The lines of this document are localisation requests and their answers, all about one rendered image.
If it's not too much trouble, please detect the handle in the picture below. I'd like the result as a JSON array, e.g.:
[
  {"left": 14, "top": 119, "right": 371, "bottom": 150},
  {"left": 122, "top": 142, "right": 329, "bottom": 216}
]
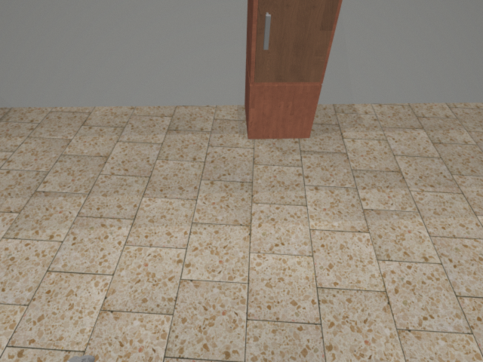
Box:
[{"left": 263, "top": 12, "right": 271, "bottom": 50}]

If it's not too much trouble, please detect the cupboard door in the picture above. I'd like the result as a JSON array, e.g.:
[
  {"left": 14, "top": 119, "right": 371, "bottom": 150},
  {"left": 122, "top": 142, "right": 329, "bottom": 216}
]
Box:
[{"left": 254, "top": 0, "right": 339, "bottom": 82}]

